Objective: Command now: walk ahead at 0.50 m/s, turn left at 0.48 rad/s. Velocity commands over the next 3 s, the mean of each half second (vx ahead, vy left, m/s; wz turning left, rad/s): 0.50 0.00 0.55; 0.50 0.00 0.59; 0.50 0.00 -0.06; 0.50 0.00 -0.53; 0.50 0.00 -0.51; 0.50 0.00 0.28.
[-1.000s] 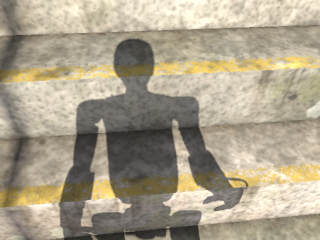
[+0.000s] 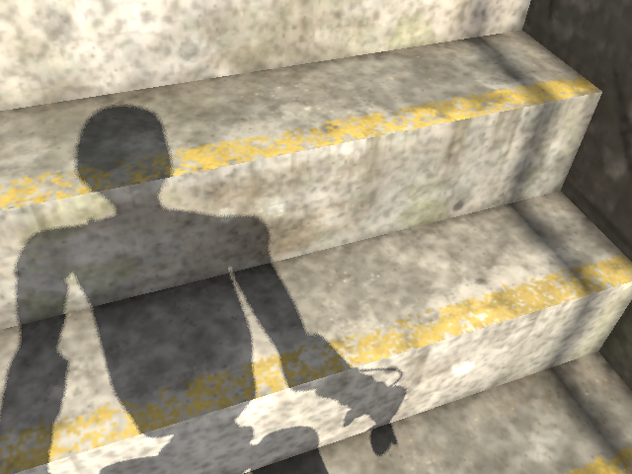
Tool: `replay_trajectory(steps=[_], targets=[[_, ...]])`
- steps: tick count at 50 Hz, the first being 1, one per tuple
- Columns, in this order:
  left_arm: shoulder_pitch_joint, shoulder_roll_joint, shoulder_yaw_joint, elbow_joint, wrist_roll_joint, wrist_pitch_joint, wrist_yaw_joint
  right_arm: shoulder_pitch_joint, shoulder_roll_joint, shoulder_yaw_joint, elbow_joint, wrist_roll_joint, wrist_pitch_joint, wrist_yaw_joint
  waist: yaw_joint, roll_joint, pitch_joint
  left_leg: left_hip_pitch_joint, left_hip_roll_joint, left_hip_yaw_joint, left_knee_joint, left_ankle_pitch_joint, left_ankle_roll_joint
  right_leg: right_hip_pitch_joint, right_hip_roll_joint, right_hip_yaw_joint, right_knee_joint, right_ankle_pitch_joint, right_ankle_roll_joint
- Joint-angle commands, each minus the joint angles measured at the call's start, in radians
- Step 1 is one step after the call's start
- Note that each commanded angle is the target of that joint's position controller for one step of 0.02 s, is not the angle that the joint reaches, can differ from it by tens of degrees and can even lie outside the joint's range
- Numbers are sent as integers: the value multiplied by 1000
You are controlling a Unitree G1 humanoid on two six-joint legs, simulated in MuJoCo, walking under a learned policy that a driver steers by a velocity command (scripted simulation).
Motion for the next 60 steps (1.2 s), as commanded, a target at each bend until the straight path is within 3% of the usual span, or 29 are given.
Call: replay_trajectory(steps=[1, 5, 8, 11, 13, 15, 16, 17, 18, 20, 21, 22, 23, 25, 26, 31, 38, 41, 44, 46, 47, 48, 49, 53, 54, 57, 58, 59, 60], targets=[[-252, -29, -43, -182, -34, -32, 42, 285, 84, 37, 191, 2, -72, 2, -24, 192, 31, 623, 237, -540, -395, 394, 166, -709, 123, 226, 434, -290, 18], [-444, -96, -82, -322, 26, -27, 51, 385, 63, 39, 264, -10, -92, 18, 39, 102, 44, 593, 237, -405, -487, 722, 83, -843, 63, 31, 499, -567, 13], [-420, -58, -63, -349, -48, -9, 72, 105, -63, -9, 171, -3, -142, 31, 161, 184, 120, -53, 225, -418, -702, 540, 84, -345, 10, -49, 613, -571, 67], [-558, -83, -77, -389, -18, -4, 79, 543, 37, 10, 345, -11, -166, 17, -6, 119, 193, 651, 333, -620, -587, 486, 119, -1078, 29, 73, 898, -739, 59], [-1094, -76, -84, -591, 4, -43, 74, 882, 44, -21, 479, -17, -144, -15, -188, 144, 189, 1003, 341, -665, -535, 757, 108, -1377, 16, -2, 538, -1128, 21], [-1032, -245, -130, -634, -38, -8, 60, 416, 18, -42, 295, -13, -118, 25, 41, 131, 112, 87, 289, -523, -964, 781, 125, -325, -24, -178, -157, -768, 55], [-972, -342, -147, -646, -127, 42, 53, 514, -68, -52, 365, -32, -118, 75, 110, 295, 93, -370, 384, -627, -1141, 1095, 205, 188, 11, -165, 26, -513, 165], [-619, -188, -61, -544, -131, 27, 49, 278, -165, -76, 224, 43, -157, 97, 316, 334, 44, -211, 369, -521, -938, 1874, 132, 335, 128, -176, 149, -541, 173], [-318, -38, -1, -427, -105, 42, 54, 179, -126, -79, 204, 68, -189, 126, 450, 60, -161, -124, 295, -432, -626, 2112, 61, 509, 99, -7, -149, -393, 62], [108, 91, 41, -182, -16, 55, 65, 257, 139, -39, 198, -18, -169, 139, 341, -312, -316, -250, 21, -357, 14, 673, 43, 781, -263, 728, -782, -339, -198], [218, 99, 48, -119, -4, 37, 64, 238, 58, -65, 294, 17, -147, 148, 382, -182, -31, -356, 41, -361, 664, 659, 31, 494, -258, 882, -954, -799, -160], [86, 100, 43, -81, -53, 10, 65, 249, 82, -58, 294, 31, -130, 142, 262, -165, 126, -466, 99, -322, 866, 762, 57, 307, -266, 793, -984, -985, -138], [-67, -84, 48, -54, -157, -28, 125, 44, 82, -74, 18, -26, -157, 23, 131, 95, 88, -270, 140, -126, 794, 703, 21, 266, -279, 557, -858, -908, -30], [-112, -272, -2, 61, -76, -63, 162, 12, 232, -20, -53, 9, -121, -24, 12, 51, 220, -400, 108, -152, 1005, 525, 29, 102, -223, 262, -872, -773, 68], [-234, -317, -50, 26, -29, -60, 93, 69, 162, 1, 93, 74, -58, 80, 24, 122, 127, -494, 198, -297, 896, 716, 170, 149, -235, 211, -920, -459, 85], [-25, -218, -32, 115, 37, -55, 61, -9, 137, 34, 35, 91, -49, 132, 11, 83, 98, -783, 161, -139, 1331, 628, 232, 285, -201, -46, -1063, -241, 47], [343, -179, -87, 216, 66, -78, 10, -446, 40, 49, -137, 78, -7, 66, 136, 38, 123, -866, 261, 56, 967, 663, 205, 403, -206, -197, -1247, -187, 62], [382, -45, -64, 271, 16, -55, -29, -696, 81, 85, -280, 76, 76, 70, 90, -69, 122, -552, 259, 293, 497, 312, 205, 351, -308, -238, -1325, 942, 56], [361, 178, -13, 242, -74, -112, -34, -454, 79, 77, -242, 65, 103, 117, -24, -210, 23, -383, 139, 316, 311, 195, 119, 719, -414, -280, -1119, 2001, 39], [342, 190, 9, 206, -13, -97, -43, -156, 8, 58, -127, 54, 94, 73, -74, -226, -143, -48, 91, 190, 121, 314, 151, 723, -385, -211, -897, 2243, 43], [304, 141, 14, 184, 35, -85, -64, 76, -44, 34, -34, 59, 108, 56, -127, -116, -218, 312, 104, -12, -2, 382, 189, 434, -339, -138, -684, 2027, 30], [87, 55, 36, -63, -154, -128, 74, 112, -104, -26, 4, -15, 43, -19, -96, 70, -144, 441, 132, -220, -176, -112, 201, 220, -161, -294, -299, 1139, 59], [-41, 6, 34, -93, -118, -130, 94, -13, -120, -44, 19, 9, 29, -54, -61, 273, -89, 370, 271, -672, -597, -273, 281, -58, 49, -196, 242, 13, 91], [-52, -305, -47, -367, -38, -97, 140, -90, 28, -25, 168, -4, -71, -50, 205, 125, 245, 88, 319, -470, -720, -2, 114, -491, 13, 51, 853, -203, 42], [51, -182, -37, -233, -97, -28, 54, -1, 118, 19, 152, -49, -68, 49, 110, 46, 186, 147, 328, -381, -704, 270, 132, -574, 57, 239, 681, -100, -49], [-4, -105, -18, -261, -50, -25, -5, -80, -1, -17, 133, -23, -78, 58, 214, 184, 119, 163, 354, -215, -815, 475, 170, -643, 68, 73, 953, -408, -51], [-67, -118, -31, -256, -58, -26, 3, 44, 2, -11, 175, -50, -69, 49, 170, 178, 94, 303, 395, -251, -810, 493, 163, -811, 82, 87, 1128, -472, -64], [-287, -344, -72, -404, -77, -63, 126, 142, 30, -18, 282, 17, -126, -5, 157, 134, 318, 269, 406, -176, -883, 352, 94, -851, 90, 79, 1081, -494, 16], [-387, -329, -94, -462, -85, -78, 168, 161, 20, -8, 313, 44, -157, -18, 158, 79, 370, 203, 371, -97, -977, 271, 43, -814, 53, 1, 821, -522, 32]])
